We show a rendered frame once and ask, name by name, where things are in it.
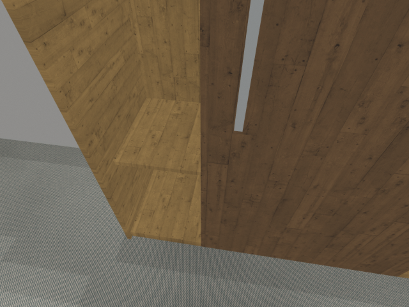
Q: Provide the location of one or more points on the handle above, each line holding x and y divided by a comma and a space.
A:
254, 21

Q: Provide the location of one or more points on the wardrobe door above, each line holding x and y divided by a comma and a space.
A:
320, 173

